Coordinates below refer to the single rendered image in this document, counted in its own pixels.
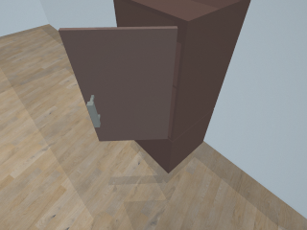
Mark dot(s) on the handle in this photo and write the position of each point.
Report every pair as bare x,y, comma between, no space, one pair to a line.
95,117

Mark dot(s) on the cupboard door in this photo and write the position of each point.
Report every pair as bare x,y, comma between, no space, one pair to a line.
130,72

